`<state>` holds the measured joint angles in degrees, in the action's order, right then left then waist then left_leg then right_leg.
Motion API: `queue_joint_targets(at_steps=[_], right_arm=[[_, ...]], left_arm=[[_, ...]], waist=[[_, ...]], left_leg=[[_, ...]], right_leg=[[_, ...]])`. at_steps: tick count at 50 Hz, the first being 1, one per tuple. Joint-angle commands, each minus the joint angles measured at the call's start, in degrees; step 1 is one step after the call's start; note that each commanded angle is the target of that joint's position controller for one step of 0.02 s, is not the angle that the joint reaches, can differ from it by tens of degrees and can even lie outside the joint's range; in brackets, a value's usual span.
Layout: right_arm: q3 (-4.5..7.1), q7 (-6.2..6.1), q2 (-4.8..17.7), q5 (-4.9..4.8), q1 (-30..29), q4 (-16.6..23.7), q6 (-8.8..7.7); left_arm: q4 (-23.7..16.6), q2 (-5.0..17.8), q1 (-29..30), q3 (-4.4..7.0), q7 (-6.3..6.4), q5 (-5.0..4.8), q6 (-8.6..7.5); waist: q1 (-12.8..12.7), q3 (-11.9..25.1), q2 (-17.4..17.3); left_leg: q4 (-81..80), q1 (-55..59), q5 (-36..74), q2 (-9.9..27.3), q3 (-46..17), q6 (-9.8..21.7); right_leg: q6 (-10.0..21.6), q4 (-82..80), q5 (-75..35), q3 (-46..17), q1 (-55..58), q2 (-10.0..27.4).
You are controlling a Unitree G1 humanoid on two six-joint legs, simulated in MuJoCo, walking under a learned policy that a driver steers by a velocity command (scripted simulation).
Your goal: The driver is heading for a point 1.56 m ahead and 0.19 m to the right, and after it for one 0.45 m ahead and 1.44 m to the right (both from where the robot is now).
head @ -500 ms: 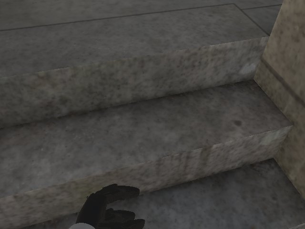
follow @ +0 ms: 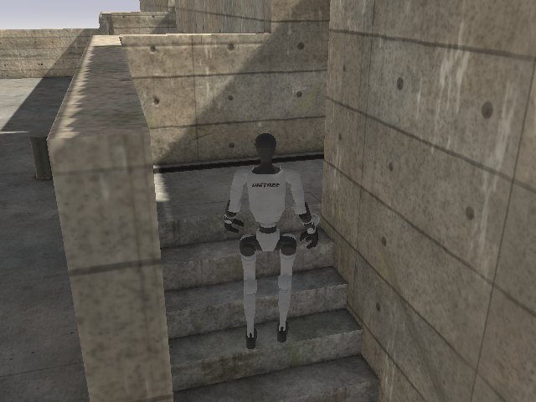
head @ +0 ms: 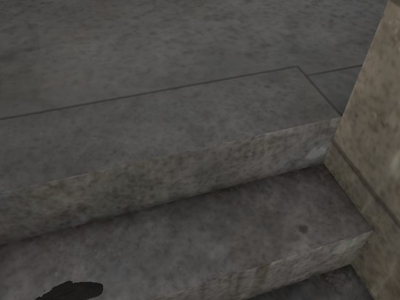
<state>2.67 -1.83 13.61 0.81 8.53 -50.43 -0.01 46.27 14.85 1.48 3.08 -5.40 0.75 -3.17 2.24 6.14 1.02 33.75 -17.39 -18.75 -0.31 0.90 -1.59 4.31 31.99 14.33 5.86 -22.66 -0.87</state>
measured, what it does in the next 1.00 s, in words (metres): steps to the right: right foot, then left foot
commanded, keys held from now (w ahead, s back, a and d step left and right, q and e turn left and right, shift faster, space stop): e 0.52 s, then q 0.48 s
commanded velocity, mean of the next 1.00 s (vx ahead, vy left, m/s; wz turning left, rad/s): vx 0.01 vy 0.00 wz -0.23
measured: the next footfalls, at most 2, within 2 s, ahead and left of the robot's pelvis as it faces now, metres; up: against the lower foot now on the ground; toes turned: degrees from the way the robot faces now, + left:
right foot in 0.54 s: +0.08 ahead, -0.19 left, +0.00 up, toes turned -23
left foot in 0.88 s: +0.05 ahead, +0.03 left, +0.00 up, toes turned -3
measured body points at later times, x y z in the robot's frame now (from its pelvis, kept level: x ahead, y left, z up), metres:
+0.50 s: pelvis +0.03 -0.04 +0.00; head +0.04 -0.04 +0.45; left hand +0.27 +0.10 -0.10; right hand +0.13 -0.33 -0.09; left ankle -0.04 +0.11 -0.73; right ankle +0.04 -0.17 -0.69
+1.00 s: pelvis +0.05 -0.11 -0.01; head +0.06 -0.09 +0.44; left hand +0.32 +0.01 -0.09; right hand +0.05 -0.34 -0.14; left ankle +0.02 +0.03 -0.72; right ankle +0.05 -0.18 -0.73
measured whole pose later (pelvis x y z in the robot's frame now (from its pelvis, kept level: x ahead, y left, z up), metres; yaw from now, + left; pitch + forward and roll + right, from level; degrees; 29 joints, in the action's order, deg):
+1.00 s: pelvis +0.05 -0.11 -0.01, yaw -10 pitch +3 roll -1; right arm 1.8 -0.1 8.1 0.6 20.7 -46.4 -1.9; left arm 44.1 6.8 2.0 -1.5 -0.9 0.7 -2.1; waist 4.0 4.0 0.9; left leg 41.6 -18.3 -23.1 1.5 -2.1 -0.3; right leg 4.8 35.1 18.3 14.5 -20.5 1.2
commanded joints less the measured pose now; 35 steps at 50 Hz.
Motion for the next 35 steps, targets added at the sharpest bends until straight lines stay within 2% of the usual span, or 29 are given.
queue_joint_targets(at_steps=[1, 3, 4, 5, 6, 7, 8, 9, 10, 12, 14, 16, 18, 19, 20, 22, 23, 24, 25, 26, 27, 28, 29, 30, 31, 32, 33, 34, 35], right_arm=[[0.45, -1.45, 5.32, -0.52, -4.58, 6.91, -3.74], [1.40, -0.50, 6.36, 0.66, -0.19, 7.69, -5.45], [2.01, 0.24, 7.82, 0.72, 2.39, 7.70, -5.52], [2.97, 1.03, 9.90, 0.73, 2.46, 8.82, -5.66], [3.40, 1.33, 11.02, 1.45, 5.80, 7.91, -5.88], [2.63, 1.90, 8.38, 3.13, 2.92, 8.08, -5.46], [0.99, 2.46, 4.55, 3.46, -1.88, 10.29, -4.48], [-0.39, 2.66, 1.34, 2.92, -4.03, 11.45, -2.78], [-1.41, 3.39, 0.00, 3.54, -2.27, 11.31, -2.03], [-1.87, 3.69, 0.68, 3.51, 1.40, 12.01, -2.12], [-1.38, 3.56, 2.62, 2.97, 2.81, 12.85, -2.83], [-0.81, 3.77, 3.96, 2.51, 2.57, 13.28, -3.37], [0.28, 3.37, 6.14, 2.03, -2.12, 14.49, -4.10], [0.95, 2.63, 6.34, 1.73, -2.56, 14.63, -4.64], [2.16, 1.45, 8.51, 2.44, -3.52, 15.34, -5.53], [3.30, 0.15, 9.31, 2.60, -2.74, 15.90, -6.12], [3.62, -0.09, 9.16, 2.87, -3.17, 16.12, -6.07], [3.46, -0.17, 7.47, 2.04, -3.48, 16.06, -6.08], [3.55, 0.24, 6.83, 1.39, -1.20, 15.56, -5.83], [3.30, 1.07, 6.08, 1.86, 2.87, 14.19, -5.05], [1.97, 2.01, 0.45, 2.67, 7.21, 13.86, -4.49], [0.53, 1.68, -4.84, 1.47, 13.69, 17.49, -4.58], [1.18, 3.12, -1.63, -1.51, 12.95, 19.69, -5.06], [2.16, 4.99, 0.37, -2.40, 9.03, 16.51, -4.91], [3.62, 5.11, 4.69, -1.71, 3.81, 16.08, -5.03], [4.48, 4.83, 6.02, -1.01, 3.80, 15.15, -5.36], [3.51, 4.91, 3.57, -0.34, 5.63, 13.84, -5.45], [0.45, 2.05, -4.88, -1.60, 1.07, 14.01, -2.42], [-0.10, 0.67, -5.44, -0.80, 1.96, 13.19, -0.54]], left_arm=[[-2.45, -0.75, -8.34, 0.32, 0.98, 0.44, 1.05], [-5.83, 0.63, 0.60, 0.25, 2.53, 0.55, 0.60], [-6.00, 1.14, 1.35, 0.41, 3.26, 0.58, 0.90], [-5.46, 3.16, 0.02, 1.07, 4.27, 0.82, 1.07], [-5.36, 3.31, 1.22, 1.24, 4.58, 0.72, 1.44], [-5.43, 3.26, 0.91, 1.35, 5.02, 0.22, 1.68], [-5.65, 4.12, 1.15, 1.84, 5.60, 0.27, 1.88], [-7.48, 3.70, 1.88, 1.65, 5.45, -0.53, 1.84], [-8.56, 3.92, 3.71, 1.80, 5.90, -0.90, 1.09], [-6.60, 1.61, 1.33, 1.09, 6.12, -0.69, 0.15], [-5.70, 1.75, 0.33, 1.14, 6.08, 0.20, -0.29], [-5.67, 0.05, 1.86, 0.29, 5.99, 0.90, -0.36], [-5.60, -2.21, 0.28, -1.16, 4.47, 1.70, 0.67], [-6.54, -2.89, 2.10, -1.90, 3.57, 1.59, 1.29], [-6.89, -4.59, 1.29, -2.79, 2.66, 1.37, 1.98], [-7.63, -3.40, 0.20, -2.75, 1.66, 0.61, 1.83], [-7.33, -3.84, -0.76, -2.78, 1.53, 0.06, 1.20], [-6.16, -3.24, -2.45, -2.23, 1.62, -0.07, 0.68], [-5.12, -2.29, -3.83, -1.56, 2.22, -0.25, -0.09], [-3.71, -0.61, -6.34, -0.42, 3.42, -0.11, -0.77], [-2.98, 3.71, -10.58, 1.97, 5.82, 0.44, -1.76], [-3.55, 12.89, -17.41, 4.71, 7.02, 0.77, -2.01], [-3.95, 13.20, -21.72, 4.96, 5.89, 0.61, -1.54], [1.21, 12.83, -24.05, 4.57, 3.82, 1.10, -1.80], [1.28, 10.59, -21.42, 3.42, 3.43, 1.58, -0.89], [-1.39, 5.90, -11.54, 1.57, 3.44, 0.74, -0.03], [-3.66, -0.74, -3.38, -1.31, 3.11, 0.24, 0.51], [-4.98, -4.39, -8.99, -1.63, 7.49, 1.71, -1.17], [-3.80, -3.88, -11.12, -2.41, 9.35, 2.09, -2.25]], waist=[[-5.40, 9.80, -2.23], [-0.88, 6.75, -4.02], [0.33, 3.35, -7.88], [1.70, 1.28, -12.25], [1.91, 1.33, -6.75], [0.63, 0.28, -3.50], [-0.71, 1.22, -2.28], [-0.38, 3.18, -4.11], [-0.36, 3.76, -0.36], [0.68, 3.21, -3.31], [0.64, 3.95, -4.75], [0.13, 3.17, -5.46], [-2.86, 3.35, -4.81], [-2.13, 2.99, -5.40], [-2.06, 1.71, -7.50], [-1.39, 1.10, -6.29], [-1.91, 0.21, -5.67], [-2.80, -0.41, -5.68], [-2.22, -1.19, -5.90], [-1.73, 0.26, -4.79], [-2.16, 4.82, 1.22], [-1.07, 16.49, 14.27], [-5.17, 20.37, 16.00], [-7.57, 12.20, 10.59], [-8.56, 6.16, 5.41], [-4.07, 2.95, 4.34], [0.41, 2.24, 0.53], [-2.60, -2.66, -7.36], [-2.57, -3.90, -7.70]], left_leg=[[-1.20, 3.63, 32.15, 2.44, -2.95, 9.03], [-5.34, 10.68, 40.62, 9.78, -10.66, 16.25], [-8.59, 15.56, 46.08, 17.40, -18.70, 21.58], [-11.49, 15.14, 53.41, 25.63, -24.77, 26.82], [-12.46, 16.60, 54.70, 26.40, -23.55, 26.67], [-12.41, 15.45, 52.15, 22.92, -17.09, 23.31], [-12.93, 13.48, 48.41, 20.14, -12.22, 20.83], [-12.47, 12.92, 48.10, 18.05, -8.02, 20.39], [-10.98, 16.53, 41.86, 17.49, -6.60, 18.57], [-11.63, 19.36, 38.51, 16.39, -2.93, 18.38], [-13.41, 19.01, 37.41, 17.30, -1.57, 18.89], [-15.27, 18.44, 36.12, 18.49, 0.40, 18.52], [-16.10, 11.59, 37.94, 16.74, 7.21, 15.96], [-15.56, 9.65, 36.30, 15.14, 9.26, 14.61], [-15.10, 8.37, 42.57, 17.04, 8.63, 14.07], [-13.95, 13.29, 40.38, 19.49, 8.26, 13.34], [-12.69, 14.35, 38.54, 20.42, 8.37, 12.49], [-10.89, 15.72, 32.35, 18.79, 9.55, 10.99], [-8.65, 15.75, 27.39, 17.94, 10.18, 9.91], [-3.93, 15.43, 22.84, 17.01, 10.50, 7.82], [7.05, 9.55, 17.55, 13.06, 11.30, 2.97], [21.36, -3.71, -10.37, 3.20, 10.54, -3.14], [39.86, -18.22, -22.34, -3.34, 0.01, -6.75], [61.72, -25.89, -16.83, -2.58, -6.76, -5.39], [73.29, -30.03, -14.87, -1.12, -8.35, -3.24], [78.79, -28.40, -9.10, 1.24, -8.39, -0.88], [74.37, -25.21, -4.18, 4.19, -9.49, 0.93], [68.04, -23.05, 3.29, 1.87, -5.11, 0.38], [67.19, -21.51, 7.84, 1.55, -4.52, 0.17]], right_leg=[[5.67, 3.03, -26.31, -11.68, 13.33, 8.57], [0.71, 11.28, -8.46, -5.62, -2.28, 1.88], [-1.77, 18.55, 5.34, -5.50, -13.78, -0.18], [-4.65, 39.36, 19.52, -8.25, -20.83, -1.22], [-5.06, 54.04, 22.53, -14.33, -26.04, -0.23], [-4.19, 61.81, 17.99, -18.09, -29.07, -1.19], [-3.77, 67.00, 14.44, -18.04, -29.03, -2.72], [-3.06, 70.37, 11.94, -15.91, -30.52, -4.82], [-3.71, 65.63, 10.19, -18.81, -34.39, -3.86], [-5.53, 63.10, 7.96, -17.62, -38.37, -3.28], [-7.61, 60.78, 7.42, -15.12, -38.14, -1.97], [-8.97, 53.87, 7.97, -11.70, -38.07, 1.50], [-9.17, 44.65, 9.19, -3.59, -27.67, 5.97], [-9.15, 37.86, 13.26, -1.91, -23.02, 6.52], [-8.20, 35.83, 8.90, -2.84, -18.69, 7.83], [-7.01, 26.87, 5.67, -2.80, -18.26, 7.65], [-6.02, 21.63, 0.93, -3.15, -16.28, 7.65], [-4.36, 12.57, -2.35, -0.60, -13.87, 5.87], [-2.57, 3.82, -6.22, 2.16, -9.75, 2.91], [0.38, -2.26, -8.68, 2.44, -3.10, 0.37], [4.96, -0.20, -27.02, -3.16, 8.41, 1.72], [18.02, -1.06, -62.49, -22.08, 27.88, 13.98], [24.19, -6.02, -66.08, -41.40, 39.51, 25.04], [19.53, -6.47, -57.69, -37.61, 31.51, 22.99], [15.47, -7.04, -43.04, -28.09, 22.51, 20.88], [13.79, -6.80, -39.56, -20.66, 11.63, 19.05], [10.97, -7.45, -31.93, -15.45, 1.57, 16.69], [7.63, -11.95, -19.66, -12.57, 1.56, 17.05], [6.99, -12.66, -18.30, -11.94, -0.26, 17.31]])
